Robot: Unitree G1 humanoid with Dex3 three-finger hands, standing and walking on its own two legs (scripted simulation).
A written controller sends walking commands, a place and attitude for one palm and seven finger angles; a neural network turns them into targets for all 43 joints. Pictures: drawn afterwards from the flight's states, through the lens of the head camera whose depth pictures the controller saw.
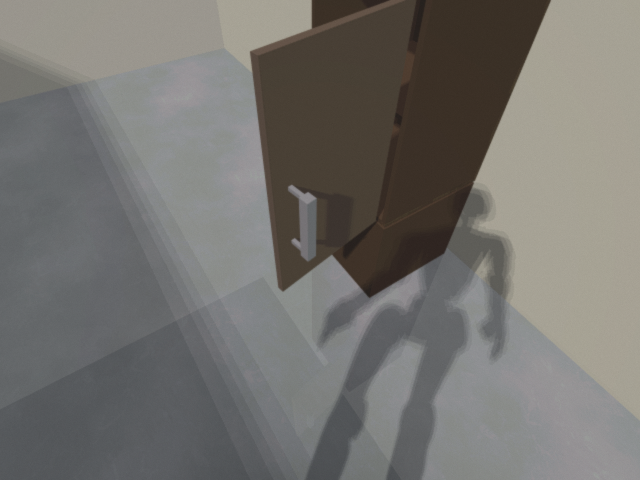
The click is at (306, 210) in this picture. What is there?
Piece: cupboard door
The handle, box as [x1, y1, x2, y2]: [288, 185, 316, 260]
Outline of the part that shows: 290,185 288,187 288,190 299,199 300,241 299,242 294,238 291,241 301,251 301,255 305,259 309,260 315,255 316,198 308,192 304,194 292,185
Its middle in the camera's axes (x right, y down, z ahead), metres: -0.04 -0.03 +0.80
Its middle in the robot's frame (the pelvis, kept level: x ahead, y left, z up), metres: +0.60 +0.07 -0.11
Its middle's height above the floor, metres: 0.67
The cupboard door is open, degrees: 100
